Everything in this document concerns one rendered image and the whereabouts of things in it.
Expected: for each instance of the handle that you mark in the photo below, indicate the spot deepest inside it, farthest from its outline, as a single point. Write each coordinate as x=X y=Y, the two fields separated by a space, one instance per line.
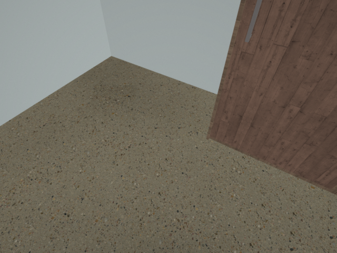
x=256 y=10

